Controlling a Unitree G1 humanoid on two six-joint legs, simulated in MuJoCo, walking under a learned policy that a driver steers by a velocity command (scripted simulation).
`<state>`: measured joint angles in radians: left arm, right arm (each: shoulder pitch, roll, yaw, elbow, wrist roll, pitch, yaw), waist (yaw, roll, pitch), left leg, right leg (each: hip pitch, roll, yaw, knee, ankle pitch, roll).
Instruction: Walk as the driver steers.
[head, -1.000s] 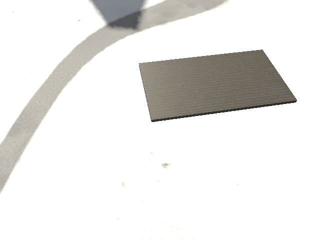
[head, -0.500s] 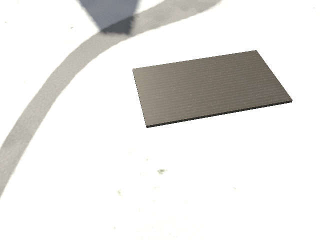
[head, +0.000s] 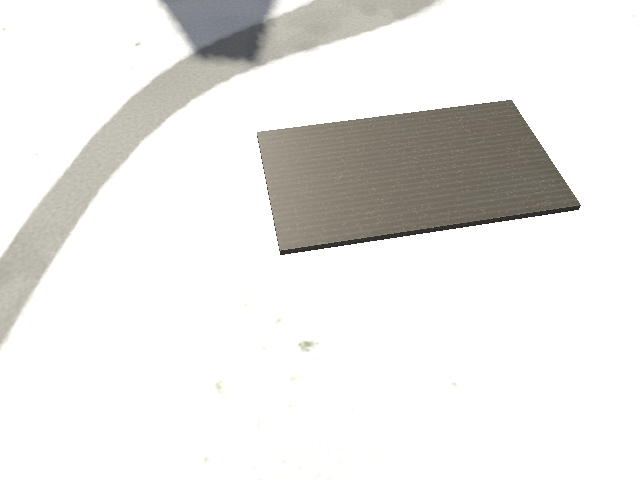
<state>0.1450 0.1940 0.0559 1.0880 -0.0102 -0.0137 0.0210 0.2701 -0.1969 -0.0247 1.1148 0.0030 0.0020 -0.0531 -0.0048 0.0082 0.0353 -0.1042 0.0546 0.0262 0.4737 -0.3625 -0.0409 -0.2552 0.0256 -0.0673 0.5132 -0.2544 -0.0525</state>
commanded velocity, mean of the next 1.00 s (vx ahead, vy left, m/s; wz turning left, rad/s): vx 0.35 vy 0.00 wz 0.00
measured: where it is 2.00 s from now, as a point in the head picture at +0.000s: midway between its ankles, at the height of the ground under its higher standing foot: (320, 329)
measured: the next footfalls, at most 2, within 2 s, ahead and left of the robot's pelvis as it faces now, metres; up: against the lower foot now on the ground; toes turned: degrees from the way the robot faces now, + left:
left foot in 0.38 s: +0.03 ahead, +0.15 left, +0.00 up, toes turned +4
right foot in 0.86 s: +0.42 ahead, -0.09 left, +0.00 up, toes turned -3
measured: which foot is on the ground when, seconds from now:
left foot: down 0.00-0.16, up 0.18-0.36, down 0.38-0.88, up 0.90-1.00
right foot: down 0.00-0.38, up 0.40-0.84, down 0.86-1.00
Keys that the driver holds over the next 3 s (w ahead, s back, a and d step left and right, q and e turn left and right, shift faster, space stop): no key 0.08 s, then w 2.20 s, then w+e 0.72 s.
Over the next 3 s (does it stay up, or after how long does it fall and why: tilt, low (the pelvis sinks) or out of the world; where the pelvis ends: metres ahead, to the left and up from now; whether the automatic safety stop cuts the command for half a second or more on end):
stays up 1.38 0.00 0.01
